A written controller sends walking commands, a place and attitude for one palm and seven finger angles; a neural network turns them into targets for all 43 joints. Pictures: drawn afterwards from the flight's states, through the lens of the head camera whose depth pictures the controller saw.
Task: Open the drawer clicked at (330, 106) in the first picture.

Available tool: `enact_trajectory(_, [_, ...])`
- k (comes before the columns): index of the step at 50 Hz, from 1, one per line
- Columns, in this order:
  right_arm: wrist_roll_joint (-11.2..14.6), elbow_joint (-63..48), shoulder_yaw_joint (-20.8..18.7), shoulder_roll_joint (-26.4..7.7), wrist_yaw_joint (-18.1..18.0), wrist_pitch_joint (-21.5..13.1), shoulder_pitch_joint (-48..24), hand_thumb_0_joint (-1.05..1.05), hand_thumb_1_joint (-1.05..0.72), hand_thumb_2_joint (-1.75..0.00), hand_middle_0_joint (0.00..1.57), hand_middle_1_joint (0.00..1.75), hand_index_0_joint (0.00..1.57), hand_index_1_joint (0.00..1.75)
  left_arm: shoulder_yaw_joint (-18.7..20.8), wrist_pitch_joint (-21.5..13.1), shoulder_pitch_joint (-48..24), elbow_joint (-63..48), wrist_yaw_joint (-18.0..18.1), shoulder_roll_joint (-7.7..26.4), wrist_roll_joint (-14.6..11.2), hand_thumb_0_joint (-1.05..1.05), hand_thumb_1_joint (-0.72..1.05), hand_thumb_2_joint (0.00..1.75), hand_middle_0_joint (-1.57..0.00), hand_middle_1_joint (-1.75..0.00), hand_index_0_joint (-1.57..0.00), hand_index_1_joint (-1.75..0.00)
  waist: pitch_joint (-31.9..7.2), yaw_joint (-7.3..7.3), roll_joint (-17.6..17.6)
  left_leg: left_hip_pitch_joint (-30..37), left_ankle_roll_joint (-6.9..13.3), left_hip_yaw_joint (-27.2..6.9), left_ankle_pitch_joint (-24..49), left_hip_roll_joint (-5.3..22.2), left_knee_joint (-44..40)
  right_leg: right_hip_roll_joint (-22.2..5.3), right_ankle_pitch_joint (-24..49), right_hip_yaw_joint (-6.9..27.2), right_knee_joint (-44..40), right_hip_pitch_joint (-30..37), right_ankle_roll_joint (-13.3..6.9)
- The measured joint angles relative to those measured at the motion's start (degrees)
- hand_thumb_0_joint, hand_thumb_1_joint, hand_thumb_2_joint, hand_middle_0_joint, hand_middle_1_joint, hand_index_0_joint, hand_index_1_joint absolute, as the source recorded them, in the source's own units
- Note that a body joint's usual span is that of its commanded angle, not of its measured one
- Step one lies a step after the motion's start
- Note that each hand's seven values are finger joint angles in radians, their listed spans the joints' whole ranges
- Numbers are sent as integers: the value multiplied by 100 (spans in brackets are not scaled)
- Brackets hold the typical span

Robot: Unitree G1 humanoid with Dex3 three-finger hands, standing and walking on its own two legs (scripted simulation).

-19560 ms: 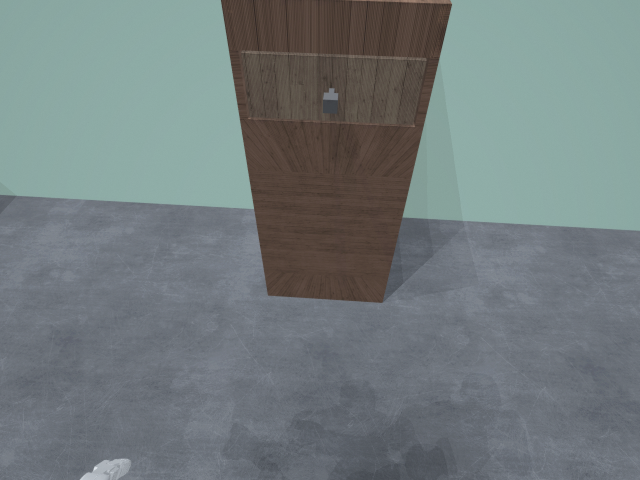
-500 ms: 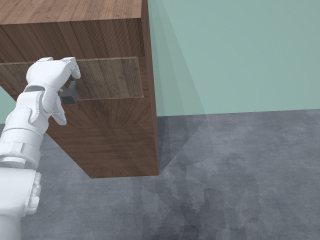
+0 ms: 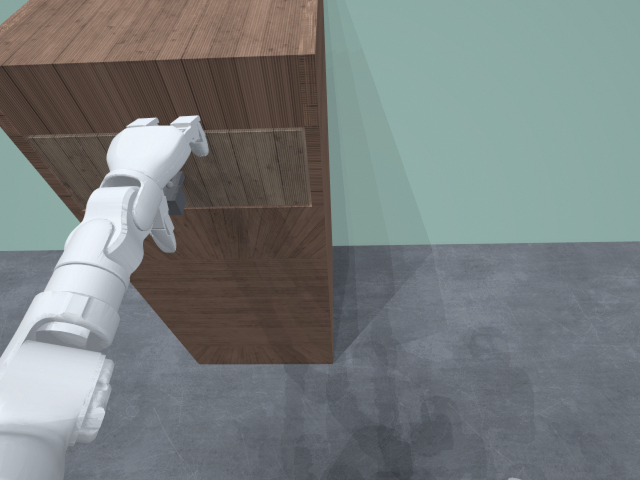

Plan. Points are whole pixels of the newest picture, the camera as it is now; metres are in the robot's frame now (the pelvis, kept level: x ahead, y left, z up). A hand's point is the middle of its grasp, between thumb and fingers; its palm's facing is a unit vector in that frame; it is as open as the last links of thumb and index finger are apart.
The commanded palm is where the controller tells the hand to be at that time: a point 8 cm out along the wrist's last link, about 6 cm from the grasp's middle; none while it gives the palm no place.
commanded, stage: re-aim the fingers above the handle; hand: left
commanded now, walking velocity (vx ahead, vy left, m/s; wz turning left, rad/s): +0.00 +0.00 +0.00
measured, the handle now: (174, 191) +0.50 +0.23 +0.07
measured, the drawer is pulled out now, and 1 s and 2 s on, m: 0.00 0.00 0.00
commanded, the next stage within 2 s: lower the fingers behind the handle in 0.90 s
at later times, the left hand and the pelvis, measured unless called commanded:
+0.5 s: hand (155, 193) +0.44 +0.22 +0.12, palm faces -0.08 -0.03 -1.00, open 13.8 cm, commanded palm +0.44 +0.23 +0.19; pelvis +0.00 +0.00 +0.00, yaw +0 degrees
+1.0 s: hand (144, 194) +0.44 +0.24 +0.12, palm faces -0.09 +0.00 -1.00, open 13.8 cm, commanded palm +0.44 +0.23 +0.19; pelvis -0.01 +0.00 +0.00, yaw +0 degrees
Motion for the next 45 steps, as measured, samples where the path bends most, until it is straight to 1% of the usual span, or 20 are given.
enact_trajectory(3, [-11,-12,53,34,-14,-2,-68,0,-91,-90,20,30,20,30,53,25,-48,81,50,-28,51,0,-49,30,-32,-121,-33,-120,22,-26,-13,1,3,20,4,-7,-6,-8,-6,19,26,-19,3])
enact_trajectory(7, [-32,-16,78,56,-36,-16,-78,0,-91,-90,20,30,20,30,119,10,-64,115,93,-4,100,0,-49,31,-34,-122,-35,-121,32,-23,10,-9,2,43,21,-2,-24,-4,11,43,24,-44,3])
enact_trajectory(12, [-19,23,97,63,-79,3,-19,0,-91,-90,20,30,20,30,260,116,-58,223,93,143,105,0,-49,31,-34,-122,-36,-122,23,-34,27,36,-6,65,44,13,-79,12,37,68,-18,-15,-1])
enact_trajectory(15, [-1,47,94,51,-93,16,46,0,-91,-90,20,30,20,30,311,192,-68,273,-1,266,90,0,-49,31,-33,-121,-35,-122,33,-36,8,75,-16,56,62,22,-114,23,56,61,-61,29,-12])
enact_trajectory(18, [18,53,58,16,-100,22,137,0,-91,-90,20,30,20,30,217,232,-55,243,-152,364,45,0,-49,31,-33,-121,-34,-121,45,-25,-11,106,-24,23,74,27,-131,30,71,30,-106,83,-21])
enact_trajectory(23, [29,77,-5,-68,-122,24,203,0,-91,-90,20,30,20,30,49,13,44,56,-411,347,-68,0,-49,31,-32,-121,-33,-120,89,-12,-49,130,-26,-30,77,22,-116,28,81,-23,-138,145,-27])
enact_trajectory(25, [24,74,-37,-89,-131,4,202,0,-91,-90,20,30,20,30,-2,-133,91,-65,-429,299,-98,0,-49,31,-32,-121,-33,-120,106,-14,-63,116,-23,-41,78,16,-100,23,79,-35,-125,137,-26])
enact_trajectory(29, [-10,78,-69,-108,-125,-56,140,0,-91,-90,20,30,20,30,66,-399,137,-256,-231,183,-98,0,-49,31,-32,-121,-33,-120,120,-28,-66,55,-15,-21,69,11,-52,14,67,-17,-58,60,-20])
enact_trajectory(31, [-20,90,-51,-95,-117,-75,84,0,-91,-90,20,30,20,30,168,-417,92,-214,-43,166,-69,0,-49,30,-32,-121,-33,-120,108,-49,-64,19,-12,7,67,14,-36,15,64,9,-21,6,-16])
enact_trajectory(34, [-13,113,14,-55,-104,-86,-1,0,-91,-90,20,30,20,30,313,-244,-81,60,190,239,14,0,-49,30,-33,-121,-32,-120,86,-87,-57,-41,-16,48,72,27,-27,24,70,49,17,-81,-16])
enact_trajectory(37, [-10,120,50,-27,-78,-84,-2,0,-91,-90,20,30,20,30,236,-114,-189,194,227,226,65,0,-49,31,-36,-123,-35,-122,53,-63,-8,-60,-17,70,91,36,-48,33,97,71,-3,-108,-14])
enact_trajectory(39, [1,117,89,-8,-77,-45,-3,0,-91,-90,20,30,20,30,277,55,-198,303,179,211,127,0,-49,31,-36,-123,-36,-123,18,-66,24,-26,-15,92,105,43,-87,41,117,95,-36,-86,-11])
enact_trajectory(42, [37,86,157,35,-113,-3,8,0,-91,-90,20,30,20,30,356,260,-199,564,21,312,107,0,-49,31,-35,-123,-36,-123,3,-107,25,56,-21,115,122,55,-150,54,136,121,-83,-20,-12])
enact_trajectory(45, [62,17,166,60,-152,-10,83,0,-91,-90,20,30,21,30,350,275,-145,634,-216,456,80,0,-49,31,-34,-122,-34,-122,31,-124,-8,110,-30,91,137,61,-185,63,149,100,-131,48,-25])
